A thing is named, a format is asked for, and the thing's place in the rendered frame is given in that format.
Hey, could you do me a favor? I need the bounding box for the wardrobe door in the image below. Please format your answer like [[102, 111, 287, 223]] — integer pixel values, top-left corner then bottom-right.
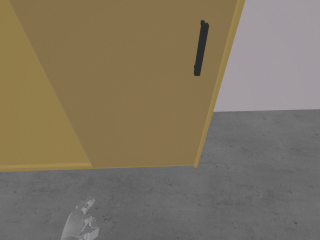
[[0, 0, 90, 166], [9, 0, 237, 168]]

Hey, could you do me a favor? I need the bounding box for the left robot hand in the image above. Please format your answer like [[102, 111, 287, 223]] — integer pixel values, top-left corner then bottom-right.
[[61, 196, 100, 240]]

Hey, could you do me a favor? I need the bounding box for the handle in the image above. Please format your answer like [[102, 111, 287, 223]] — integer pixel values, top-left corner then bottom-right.
[[194, 20, 209, 76]]

